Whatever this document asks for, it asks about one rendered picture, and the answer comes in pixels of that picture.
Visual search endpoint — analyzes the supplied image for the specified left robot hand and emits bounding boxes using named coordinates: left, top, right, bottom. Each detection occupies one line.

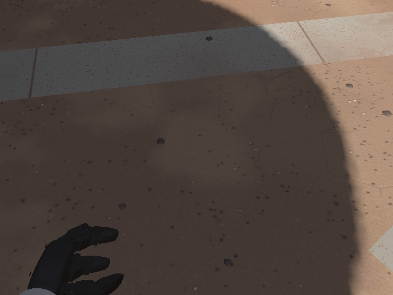
left=28, top=223, right=124, bottom=295

